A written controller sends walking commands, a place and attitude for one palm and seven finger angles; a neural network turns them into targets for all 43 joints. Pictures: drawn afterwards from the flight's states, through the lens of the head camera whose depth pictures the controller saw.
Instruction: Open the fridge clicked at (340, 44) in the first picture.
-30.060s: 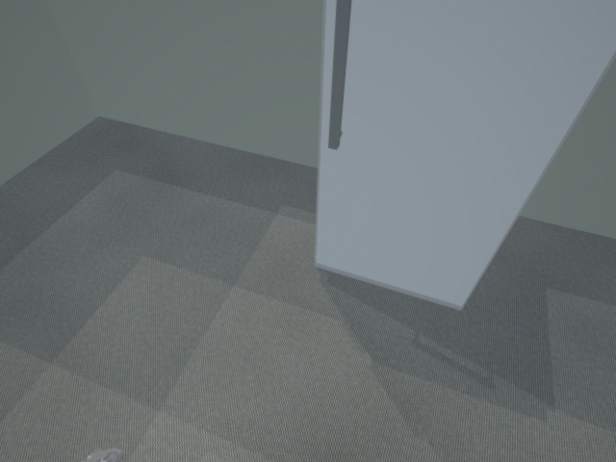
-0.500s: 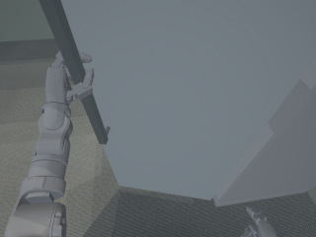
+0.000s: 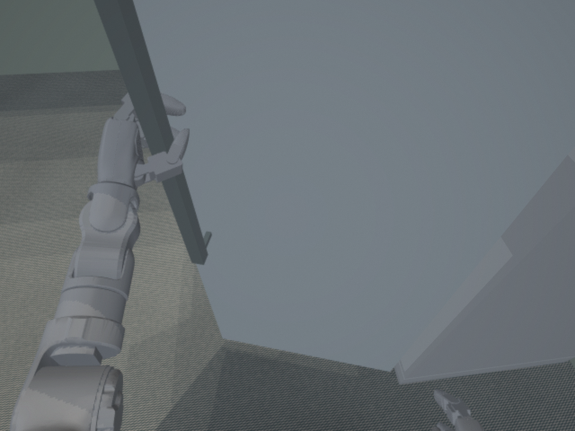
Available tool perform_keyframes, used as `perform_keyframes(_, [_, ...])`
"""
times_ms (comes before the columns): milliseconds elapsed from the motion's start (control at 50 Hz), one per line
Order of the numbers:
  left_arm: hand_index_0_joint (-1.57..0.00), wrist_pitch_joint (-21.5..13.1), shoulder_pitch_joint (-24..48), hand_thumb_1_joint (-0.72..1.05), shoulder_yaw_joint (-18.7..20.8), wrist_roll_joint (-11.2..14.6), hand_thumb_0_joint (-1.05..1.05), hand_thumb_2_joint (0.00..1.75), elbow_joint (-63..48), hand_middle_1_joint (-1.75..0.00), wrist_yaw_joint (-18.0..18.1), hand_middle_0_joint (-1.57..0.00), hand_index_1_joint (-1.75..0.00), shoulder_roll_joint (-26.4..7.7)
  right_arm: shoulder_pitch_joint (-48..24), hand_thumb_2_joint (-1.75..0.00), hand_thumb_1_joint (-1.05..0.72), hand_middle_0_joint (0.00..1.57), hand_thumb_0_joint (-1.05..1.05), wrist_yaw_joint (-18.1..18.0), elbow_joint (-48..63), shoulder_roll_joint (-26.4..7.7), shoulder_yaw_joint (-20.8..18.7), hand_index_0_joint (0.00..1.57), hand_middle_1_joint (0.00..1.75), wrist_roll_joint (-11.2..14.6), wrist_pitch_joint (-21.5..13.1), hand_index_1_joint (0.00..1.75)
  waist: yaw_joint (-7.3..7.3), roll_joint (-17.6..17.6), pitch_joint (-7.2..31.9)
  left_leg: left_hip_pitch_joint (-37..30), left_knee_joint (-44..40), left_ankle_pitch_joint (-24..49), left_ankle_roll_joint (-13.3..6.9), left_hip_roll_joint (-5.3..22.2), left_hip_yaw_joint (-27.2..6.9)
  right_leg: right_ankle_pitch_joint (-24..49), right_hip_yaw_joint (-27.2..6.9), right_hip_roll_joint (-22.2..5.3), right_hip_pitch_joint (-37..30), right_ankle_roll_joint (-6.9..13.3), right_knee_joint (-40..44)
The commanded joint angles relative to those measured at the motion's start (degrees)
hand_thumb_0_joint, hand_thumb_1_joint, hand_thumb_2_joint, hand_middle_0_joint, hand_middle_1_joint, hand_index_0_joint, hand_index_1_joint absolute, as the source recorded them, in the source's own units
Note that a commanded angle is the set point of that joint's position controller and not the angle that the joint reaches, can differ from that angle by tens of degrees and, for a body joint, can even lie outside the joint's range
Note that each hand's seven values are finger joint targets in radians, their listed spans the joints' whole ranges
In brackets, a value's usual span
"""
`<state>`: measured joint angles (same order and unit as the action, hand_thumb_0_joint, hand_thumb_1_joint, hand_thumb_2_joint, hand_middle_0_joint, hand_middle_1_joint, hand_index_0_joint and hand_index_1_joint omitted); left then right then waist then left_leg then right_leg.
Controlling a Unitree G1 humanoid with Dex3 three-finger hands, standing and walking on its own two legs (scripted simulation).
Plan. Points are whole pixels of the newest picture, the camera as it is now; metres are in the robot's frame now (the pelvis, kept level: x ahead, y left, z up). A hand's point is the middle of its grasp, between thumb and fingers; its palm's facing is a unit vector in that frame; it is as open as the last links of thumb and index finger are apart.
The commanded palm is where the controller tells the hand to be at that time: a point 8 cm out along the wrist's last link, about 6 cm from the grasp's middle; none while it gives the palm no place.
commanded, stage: loosen the grip on the handle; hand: left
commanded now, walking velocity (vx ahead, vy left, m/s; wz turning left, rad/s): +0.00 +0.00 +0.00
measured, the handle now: (174, 152) +0.44 +0.19 +0.15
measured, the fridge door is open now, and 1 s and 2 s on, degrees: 72 71 71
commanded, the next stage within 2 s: slip the hand off the handle in 0.52 s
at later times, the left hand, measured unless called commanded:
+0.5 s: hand (162, 150) +0.41 +0.19 +0.18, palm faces +0.21 -0.95 -0.20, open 14.1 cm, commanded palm +0.37 +0.23 +0.19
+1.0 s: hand (126, 150) +0.40 +0.23 +0.19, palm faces +0.22 -0.96 -0.20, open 14.7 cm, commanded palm +0.37 +0.28 +0.19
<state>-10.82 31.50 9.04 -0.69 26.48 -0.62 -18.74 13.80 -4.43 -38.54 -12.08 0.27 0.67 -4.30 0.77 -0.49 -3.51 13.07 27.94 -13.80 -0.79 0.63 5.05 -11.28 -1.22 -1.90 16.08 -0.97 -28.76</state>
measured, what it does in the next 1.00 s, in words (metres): stands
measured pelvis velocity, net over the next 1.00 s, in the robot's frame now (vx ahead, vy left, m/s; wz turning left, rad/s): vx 0.03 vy -0.01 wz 0.04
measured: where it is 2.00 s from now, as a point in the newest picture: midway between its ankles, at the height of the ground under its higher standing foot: outside the picture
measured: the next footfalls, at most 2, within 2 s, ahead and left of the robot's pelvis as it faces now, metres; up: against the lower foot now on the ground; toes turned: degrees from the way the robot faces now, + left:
none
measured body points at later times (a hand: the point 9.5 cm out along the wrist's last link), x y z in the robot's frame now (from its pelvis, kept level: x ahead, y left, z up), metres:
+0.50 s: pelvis +0.03 -0.03 +0.00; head +0.05 -0.04 +0.45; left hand +0.40 +0.24 +0.19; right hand +0.14 -0.29 -0.11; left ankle +0.02 +0.11 -0.74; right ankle +0.04 -0.13 -0.74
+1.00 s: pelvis +0.03 -0.01 +0.00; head +0.04 -0.02 +0.45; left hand +0.38 +0.28 +0.20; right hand +0.17 -0.26 -0.11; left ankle +0.02 +0.11 -0.74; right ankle +0.04 -0.13 -0.74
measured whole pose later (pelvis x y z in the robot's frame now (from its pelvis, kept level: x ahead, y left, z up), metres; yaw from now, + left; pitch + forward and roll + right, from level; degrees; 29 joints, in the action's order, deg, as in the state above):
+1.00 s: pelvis +0.03 -0.01 +0.00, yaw +2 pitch +1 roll +0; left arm -8.7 27.4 15.9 4.9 24.2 -7.1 -22.6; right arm 13.5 -4.4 -41.8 -13.6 0.3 1.3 -6.4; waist -0.3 1.1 0.3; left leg 15.1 31.5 -17.2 0.6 1.9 1.6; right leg -15.2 2.2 -0.8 16.1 0.0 -30.4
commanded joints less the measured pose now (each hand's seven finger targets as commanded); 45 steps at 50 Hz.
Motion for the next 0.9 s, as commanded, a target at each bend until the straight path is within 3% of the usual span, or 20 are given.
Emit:
perform_keyframes(0, [-0.45,-1.1,30.8,0.42,9.6,4.2,0.0,0.67,-7.0,-1.4,-1.5,-0.45,-1.4,-14.4,1.0,-0.9,-0.9,0.2,0.0,0.3,5.8,-9.2,-3.7,0.2,0.3,-0.2,-6.2,0.3,0.21,-3.6,21.5,-6.7,-7.4,6.9,0.1,1.3,-3.4,1.8,2.8,4.0,-6.6,2.8,5.4])
perform_keyframes(20, [-0.45,-2.2,29.1,0.3,8.7,4.4,0.0,0.61,-8.3,-1.4,-1.7,-0.45,-1.4,-13.0,0.4,-0.9,-0.9,0.2,0.0,0.6,6.1,-8.7,-3.4,0.2,0.3,-0.1,-6.7,0.3,-0.78,2.7,19.2,-6.7,-7.8,5.9,0.6,1.5,-3.3,1.3,2.6,3.8,-6.1,3.4,5.6])
perform_keyframes(40, [-0.45,-3.2,29.7,0.17,6.5,3.9,0.0,0.55,-8.5,-1.4,-1.1,-0.45,-1.4,-11.6,-0.1,-0.9,-0.9,0.2,0.0,1.2,5.5,-8.9,-3.1,0.2,0.3,-0.3,-7.1,0.3,-0.29,7.6,15.7,-5.8,-7.2,4.6,0.6,1.0,-2.9,0.6,2.1,3.3,-4.5,3.6,5.8])
perform_keyframes(100, [-0.45,-4.6,19.9,-0.19,7.0,0.9,0.0,0.37,-6.5,-1.4,0.6,-0.45,-1.4,-12.9,0.4,-0.9,-0.9,0.2,0.0,2.9,5.6,-9.3,-3.6,0.2,0.3,-0.3,-6.8,0.3,-1.18,5.4,12.1,-0.4,-6.7,1.5,0.1,0.4,-2.5,-1.8,1.9,2.8,-4.5,3.6,6.0])
perform_keyframes(120, [-0.45,-4.5,17.6,-0.31,7.4,0.6,0.0,0.32,-6.4,-1.4,0.6,-0.45,-1.4,-13.2,0.7,-0.9,-0.9,0.2,0.0,3.0,5.9,-9.8,-3.9,0.2,0.3,-0.4,-6.4,0.3,-1.3,1.8,12.7,0.0,-6.5,3.5,-0.2,0.2,-2.4,-0.2,2.2,2.9,-6.0,3.5,5.9])
perform_keyframes(160, [-0.42,-3.9,15.4,-0.55,6.6,2.1,0.0,0.2,-11.3,-1.37,-0.4,-0.42,-1.37,-11.9,0.1,-0.9,-0.9,0.2,0.0,3.3,6.8,-9.7,-4.3,0.2,0.3,0.1,-6.1,0.3,-1.23,0.2,16.1,-1.0,-4.9,5.5,-0.7,0.0,-1.4,2.3,1.4,2.4,-7.2,3.0,5.6])
perform_keyframes(180, [-0.41,-3.4,14.1,-0.55,8.5,2.6,0.0,0.2,-12.9,-1.35,-0.6,-0.41,-1.35,-13.7,0.3,-0.9,-0.9,0.2,0.0,3.2,6.6,-9.9,-4.7,0.2,0.3,0.0,-5.7,0.3,-1.41,0.2,18.4,-1.5,-4.3,6.7,-0.8,-0.3,-1.1,3.7,1.2,2.3,-8.4,2.8,5.1])
perform_keyframes(240, [-0.37,-2.2,10.4,-0.55,8.7,4.6,0.0,0.2,-14.6,-1.3,-1.8,-0.37,-1.3,-12.7,-0.4,-0.9,-0.9,0.2,0.0,2.8,6.5,-9.9,-4.7,0.2,0.3,0.4,-4.8,0.3,-1.15,-2.8,16.7,-0.3,-3.4,7.7,-0.9,-0.4,-1.0,6.6,1.0,2.0,-8.4,2.2,4.7])
perform_keyframes(280, [-0.34,-1.4,9.6,-0.55,9.4,5.4,0.0,0.2,-16.5,-1.27,-2.2,-0.34,-1.27,-13.3,-0.9,-0.9,-0.9,0.2,0.0,2.5,6.0,-9.9,-4.7,0.2,0.3,0.5,-4.3,0.3,-1.0,-2.1,16.4,0.4,-2.4,7.9,-0.9,-0.7,-0.7,8.2,0.5,1.7,-8.1,1.7,4.1])
perform_keyframes(300, [-0.33,-1.3,10.6,-0.55,10.0,5.4,0.0,0.2,-17.3,-1.25,-1.9,-0.33,-1.25,-14.1,-1.0,-0.9,-0.9,0.2,0.0,2.3,5.8,-9.9,-4.7,0.2,0.3,0.6,-4.1,0.3,-0.81,-1.7,15.9,0.7,-2.2,7.0,-0.8,-0.8,-0.8,6.9,0.6,1.8,-7.4,1.6,4.2])
perform_keyframes(320, [-0.32,-1.9,22.4,-0.55,10.8,5.0,0.0,0.2,-23.1,-1.23,-1.2,-0.32,-1.23,-18.1,-1.9,-0.9,-0.9,0.2,0.0,1.7,5.3,-10.2,-4.3,0.2,0.3,0.5,-4.1,0.3,0.68,1.9,18.1,-1.4,-2.0,7.7,-1.0,-0.9,-1.0,7.0,0.2,1.9,-7.2,1.5,4.5])
perform_keyframes(340, [-0.3,-1.7,24.7,-0.55,12.4,4.2,0.0,0.2,-21.1,-1.22,-0.5,-0.3,-1.22,-20.3,-0.6,-0.9,-0.9,0.2,0.0,1.3,4.2,-9.9,-4.9,0.2,0.3,0.1,-4.1,0.3,0.81,1.9,20.2,-1.5,-1.9,7.9,-1.0,-0.8,-1.0,6.9,-0.3,2.1,-8.2,1.4,4.8])
perform_keyframes(380, [-0.28,-1.8,23.1,-0.55,8.3,4.6,0.0,0.2,-19.9,-1.18,-0.7,-0.28,-1.18,-14.6,-0.5,-0.9,-0.9,0.2,0.0,1.1,3.3,-9.1,-4.6,0.2,0.3,0.3,-4.1,0.3,1.25,1.5,20.3,-2.2,-1.1,10.0,-1.0,-0.8,-1.3,10.4,0.0,2.1,-8.5,1.5,4.1])
perform_keyframes(460, [-0.25,-2.9,16.7,-0.55,7.6,4.8,0.0,0.2,-20.3,-1.15,-1.7,-0.25,-1.15,-13.2,0.0,-0.9,-0.9,0.2,0.0,0.9,2.9,-9.1,-4.7,0.2,0.3,0.3,-4.7,0.3,-0.2,1.6,23.4,-3.8,0.0,15.7,-0.8,-0.9,-1.8,19.1,0.9,2.0,-10.5,1.5,1.5])
perform_keyframes(560, [-0.25,-2.2,14.1,-0.55,10.1,6.6,0.0,0.2,-21.2,-1.15,-3.0,-0.25,-1.15,-14.6,-1.7,-0.9,-0.9,0.2,0.0,0.5,3.2,-9.1,-4.3,0.2,0.3,0.7,-4.6,0.3,-0.84,-1.6,21.8,-2.5,0.3,15.2,-0.6,-0.8,-2.0,20.3,1.4,1.7,-10.6,0.9,0.7])
perform_keyframes(580, [-0.25,-1.7,14.3,-0.55,9.2,6.6,0.0,0.2,-21.4,-1.15,-3.1,-0.25,-1.15,-13.3,-2.2,-0.9,-0.9,0.2,0.0,0.4,3.4,-8.7,-4.0,0.2,0.3,0.8,-4.7,0.3,-0.73,-0.5,20.7,-2.5,0.3,15.0,-0.5,-0.9,-1.9,19.9,1.4,1.7,-9.9,0.9,0.9])
perform_keyframes(640, [-0.25,-0.6,14.6,-0.55,10.9,5.9,0.0,0.2,-19.8,-1.15,-2.8,-0.25,-1.15,-15.6,-2.2,-0.9,-0.9,0.2,0.0,0.0,3.3,-9.0,-3.8,0.2,0.3,0.7,-4.3,0.3,-0.78,0.5,19.6,-2.3,0.2,15.2,-0.4,-0.7,-2.0,17.6,2.0,1.9,-8.8,1.2,1.0])
perform_keyframes(680, [-0.25,-0.1,15.3,-0.55,9.0,6.0,0.0,0.2,-19.3,-1.15,-3.3,-0.25,-1.15,-13.6,-2.8,-0.9,-0.9,0.2,0.0,-0.2,3.8,-8.7,-3.4,0.2,0.3,0.9,-4.4,0.3,-0.34,0.0,18.1,-2.2,0.3,14.0,-0.4,-0.6,-2.2,15.7,2.1,2.1,-7.3,1.2,1.3])
perform_keyframes(800, [-0.25,-0.8,17.2,-0.55,10.3,6.4,0.0,0.2,-17.3,-1.15,-4.8,-0.25,-1.15,-15.6,-2.5,-0.9,-0.9,0.2,0.0,-0.6,3.6,-9.1,-3.1,0.2,0.3,0.9,-4.3,0.3,-0.19,0.0,18.2,-2.1,0.4,13.4,-0.1,-0.3,-3.0,13.3,2.6,2.4,-6.3,1.6,1.2])
perform_keyframes(880, [-0.25,-1.4,19.3,-0.55,10.2,6.4,0.0,0.2,-16.4,-1.15,-5.4,-0.25,-1.15,-16.2,-2.2,-0.9,-0.9,0.2,0.0,-0.8,3.6,-9.1,-3.0,0.2,0.3,1.0,-4.5,0.3,-0.22,2.6,18.7,-2.3,0.2,12.5,0.1,-0.3,-3.3,10.9,2.8,2.5,-5.4,1.9,1.3])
